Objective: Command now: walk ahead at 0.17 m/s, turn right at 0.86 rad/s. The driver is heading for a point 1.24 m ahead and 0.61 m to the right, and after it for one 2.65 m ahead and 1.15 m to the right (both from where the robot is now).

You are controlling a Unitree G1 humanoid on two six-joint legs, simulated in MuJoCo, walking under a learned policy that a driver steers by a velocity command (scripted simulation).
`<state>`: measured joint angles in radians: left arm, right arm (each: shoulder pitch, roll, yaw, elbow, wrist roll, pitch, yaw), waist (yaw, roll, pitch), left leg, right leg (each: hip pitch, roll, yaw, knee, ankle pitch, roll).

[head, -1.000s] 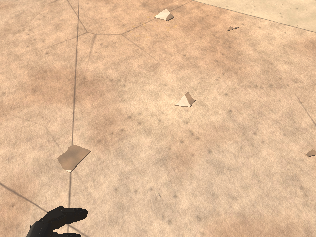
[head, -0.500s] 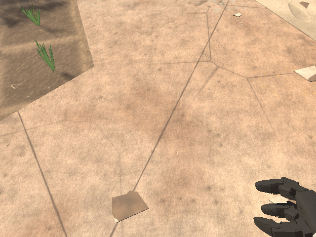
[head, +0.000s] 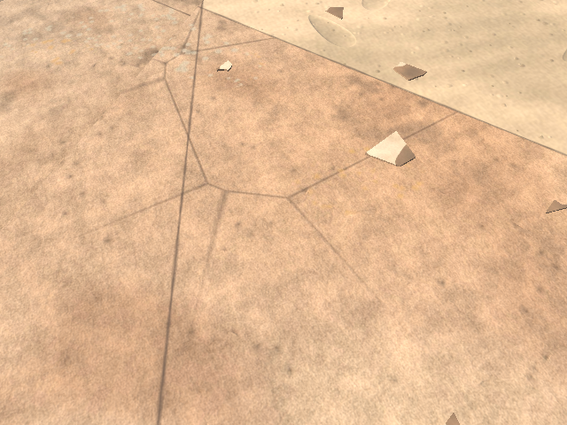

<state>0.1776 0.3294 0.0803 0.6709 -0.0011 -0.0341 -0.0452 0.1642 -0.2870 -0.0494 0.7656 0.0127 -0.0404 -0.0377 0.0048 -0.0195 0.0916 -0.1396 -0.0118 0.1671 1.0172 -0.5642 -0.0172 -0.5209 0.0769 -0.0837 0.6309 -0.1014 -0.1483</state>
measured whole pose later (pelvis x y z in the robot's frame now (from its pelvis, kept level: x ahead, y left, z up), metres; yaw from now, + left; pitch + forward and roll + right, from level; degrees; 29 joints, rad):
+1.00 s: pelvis +0.18 -0.02 +0.03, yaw -45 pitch +3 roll +1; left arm 0.30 0.25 0.00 0.61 0.04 -0.04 -0.02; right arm 0.33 -0.29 -0.08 0.77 -0.02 -0.01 0.03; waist -0.02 0.03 -0.06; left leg -0.51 0.00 -0.09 1.09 -0.31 0.06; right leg -0.24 -0.02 -0.08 0.58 -0.38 -0.03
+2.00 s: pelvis +0.91 -0.44 +0.03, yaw -18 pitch +1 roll -2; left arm 0.53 0.30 0.06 0.91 0.02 -0.06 -0.01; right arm 0.07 -0.28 0.01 0.66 -0.07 -0.08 0.03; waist 0.07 0.03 0.01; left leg -0.59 0.05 -0.06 1.06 -0.28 0.02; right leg -0.16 0.13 0.07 0.39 -0.25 -0.08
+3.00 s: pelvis +1.41 -0.58 +0.02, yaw -18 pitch +1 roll -3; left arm 0.04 0.30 0.09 0.74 0.01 0.03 0.04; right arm 0.22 -0.31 -0.09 0.69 -0.01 0.05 0.00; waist -0.03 -0.03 0.06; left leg -0.39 0.04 0.03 0.70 -0.34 0.06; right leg -0.42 -0.09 -0.13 0.87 -0.48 0.05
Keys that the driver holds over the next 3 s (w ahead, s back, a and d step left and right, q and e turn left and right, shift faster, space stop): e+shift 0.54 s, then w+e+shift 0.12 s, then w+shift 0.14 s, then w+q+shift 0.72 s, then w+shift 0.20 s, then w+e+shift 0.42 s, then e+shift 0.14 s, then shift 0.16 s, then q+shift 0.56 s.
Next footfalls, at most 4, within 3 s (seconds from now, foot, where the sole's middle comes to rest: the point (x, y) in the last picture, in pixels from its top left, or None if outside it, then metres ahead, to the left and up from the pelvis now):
0.42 left None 0.29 0.14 -0.74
0.90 right None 0.11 -0.08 -0.74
1.36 left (403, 391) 0.52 -0.23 -0.74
1.78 right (492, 251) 0.90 -0.52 -0.74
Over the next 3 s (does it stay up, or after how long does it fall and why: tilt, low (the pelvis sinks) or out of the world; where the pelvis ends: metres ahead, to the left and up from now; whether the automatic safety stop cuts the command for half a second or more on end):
stays up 1.41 -0.58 0.02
